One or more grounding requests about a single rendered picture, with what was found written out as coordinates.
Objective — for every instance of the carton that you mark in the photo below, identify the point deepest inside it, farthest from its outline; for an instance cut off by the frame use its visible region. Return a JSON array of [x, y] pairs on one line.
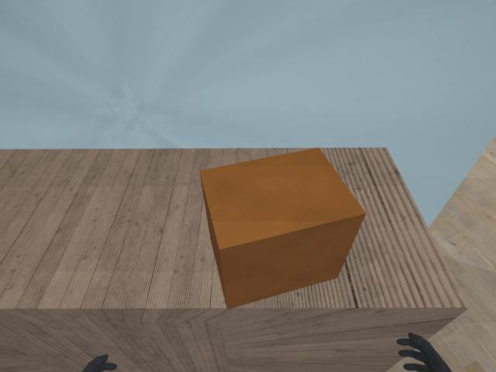
[[278, 224]]

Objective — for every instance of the robot right hand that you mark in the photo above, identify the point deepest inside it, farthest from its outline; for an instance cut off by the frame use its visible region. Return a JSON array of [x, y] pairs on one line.
[[432, 360]]

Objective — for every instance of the pedestal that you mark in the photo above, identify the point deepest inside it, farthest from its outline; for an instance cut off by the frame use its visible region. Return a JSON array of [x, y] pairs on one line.
[[108, 251]]

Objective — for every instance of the robot left hand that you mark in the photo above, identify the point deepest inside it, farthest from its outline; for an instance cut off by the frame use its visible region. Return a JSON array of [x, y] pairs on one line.
[[99, 364]]

